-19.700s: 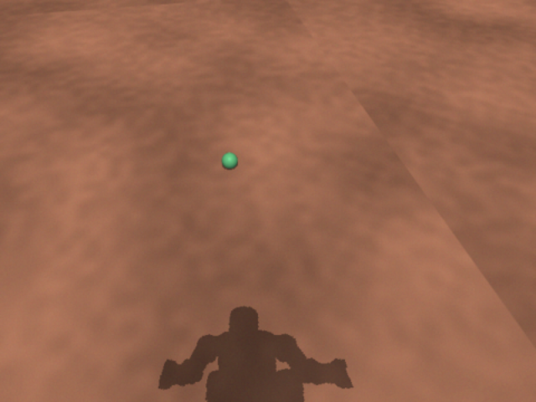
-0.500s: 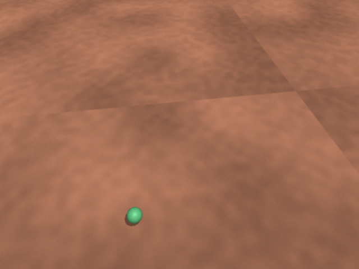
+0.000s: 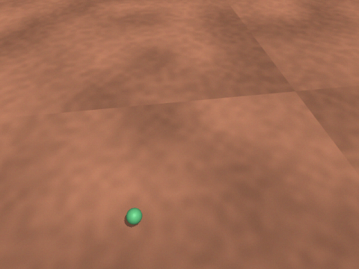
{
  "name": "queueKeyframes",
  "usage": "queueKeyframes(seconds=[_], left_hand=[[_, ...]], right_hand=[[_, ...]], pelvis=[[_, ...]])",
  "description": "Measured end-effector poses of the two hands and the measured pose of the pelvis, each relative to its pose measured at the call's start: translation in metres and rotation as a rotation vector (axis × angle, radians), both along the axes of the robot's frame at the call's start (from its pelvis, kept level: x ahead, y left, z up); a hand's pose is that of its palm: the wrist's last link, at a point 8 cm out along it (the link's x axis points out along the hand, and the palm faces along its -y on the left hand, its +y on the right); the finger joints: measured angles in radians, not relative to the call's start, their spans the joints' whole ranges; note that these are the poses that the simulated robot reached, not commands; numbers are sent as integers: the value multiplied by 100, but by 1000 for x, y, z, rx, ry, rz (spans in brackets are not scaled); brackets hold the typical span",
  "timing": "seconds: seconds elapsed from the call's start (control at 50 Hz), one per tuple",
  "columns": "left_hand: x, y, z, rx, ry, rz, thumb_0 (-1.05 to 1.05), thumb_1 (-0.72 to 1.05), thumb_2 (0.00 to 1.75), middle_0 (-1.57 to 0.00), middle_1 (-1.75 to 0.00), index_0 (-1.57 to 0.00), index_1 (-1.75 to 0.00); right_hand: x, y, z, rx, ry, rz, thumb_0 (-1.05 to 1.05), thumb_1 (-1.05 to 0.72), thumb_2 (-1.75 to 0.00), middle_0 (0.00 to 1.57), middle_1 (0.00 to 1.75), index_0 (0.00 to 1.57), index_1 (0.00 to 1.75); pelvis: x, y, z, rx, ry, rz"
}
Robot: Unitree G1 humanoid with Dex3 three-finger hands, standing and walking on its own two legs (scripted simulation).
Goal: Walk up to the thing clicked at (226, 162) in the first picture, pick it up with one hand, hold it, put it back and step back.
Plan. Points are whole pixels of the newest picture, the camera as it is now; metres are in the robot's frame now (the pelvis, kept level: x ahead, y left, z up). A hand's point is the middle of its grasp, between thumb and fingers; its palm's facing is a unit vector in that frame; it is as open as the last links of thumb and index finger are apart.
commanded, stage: rise first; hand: left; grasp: from above
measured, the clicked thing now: (134, 216) +0.49 +0.26 -0.74
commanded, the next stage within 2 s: none
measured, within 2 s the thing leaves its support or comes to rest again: neither
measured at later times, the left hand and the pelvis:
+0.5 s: hand out of the picture +0.14 +0.26 -0.20, palm faces -0.06 -0.92 -0.39, open 13.1 cm; pelvis -0.01 +0.02 -0.05, yaw -2 degrees
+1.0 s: hand out of the picture +0.12 +0.27 -0.23, palm faces -0.17 -0.87 -0.46, open 14.0 cm; pelvis -0.02 +0.03 -0.10, yaw -2 degrees
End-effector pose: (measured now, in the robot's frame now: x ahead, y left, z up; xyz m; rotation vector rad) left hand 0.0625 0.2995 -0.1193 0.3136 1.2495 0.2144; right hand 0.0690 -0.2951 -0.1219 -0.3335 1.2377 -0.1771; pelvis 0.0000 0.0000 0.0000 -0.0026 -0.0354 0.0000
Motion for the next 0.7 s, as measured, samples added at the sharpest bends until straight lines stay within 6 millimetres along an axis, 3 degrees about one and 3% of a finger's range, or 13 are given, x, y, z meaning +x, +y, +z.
queueKeyframes(seconds=[0.04,0.12,0.2,0.28,0.48,0.7], left_hand=[[2,0,0,0,-16,10,1,89,90,-20,-31,-20,-31],[32,-4,-3,-12,-104,25,1,80,91,-19,-40,-19,-41],[66,-2,-11,-15,-143,-18,1,60,91,-16,-60,-17,-60],[84,-2,-12,6,-159,-58,1,35,92,-11,-81,-14,-79],[75,2,-35,42,-74,-83,0,-29,95,-8,-103,-10,-102],[67,8,-55,67,-99,-153,0,-51,97,-9,-108,-10,-107]], right_hand=[[1,1,0,0,-17,-10,1,-91,-90,21,30,20,30],[8,12,-1,12,-115,-17,1,-93,-90,21,30,20,30],[9,26,-6,35,-163,-30,1,-94,-90,21,30,20,30],[7,38,-10,61,-199,-56,1,-94,-90,21,30,20,30],[25,52,-17,62,-311,-40,1,-92,-90,21,30,20,30],[58,64,-29,28,-420,17,1,-91,-89,21,30,20,30]], pelvis=[[0,0,-1,0,13,1],[-9,1,-7,0,62,5],[-15,1,-17,3,122,-8],[-14,4,-23,2,146,-21],[-11,16,-44,-9,216,-30],[-11,25,-75,-28,286,-26]])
